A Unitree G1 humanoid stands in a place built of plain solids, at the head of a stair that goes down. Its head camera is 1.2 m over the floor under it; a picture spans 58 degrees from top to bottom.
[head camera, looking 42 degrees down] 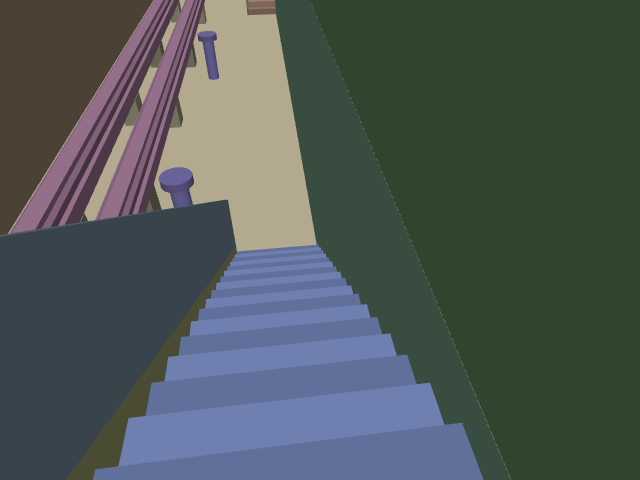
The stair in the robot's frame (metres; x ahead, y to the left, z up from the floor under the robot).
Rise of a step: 0.17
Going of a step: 0.24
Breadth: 1.14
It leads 7 degrees to the left of straight ahead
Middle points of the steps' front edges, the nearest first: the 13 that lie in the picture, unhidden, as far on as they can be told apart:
0.57 0.11 -0.17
0.81 0.14 -0.34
1.05 0.17 -0.52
1.29 0.20 -0.69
1.53 0.23 -0.86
1.77 0.26 -1.03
2.02 0.29 -1.20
2.26 0.32 -1.38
2.50 0.35 -1.55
2.74 0.38 -1.72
2.98 0.41 -1.89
3.22 0.44 -2.07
3.46 0.47 -2.24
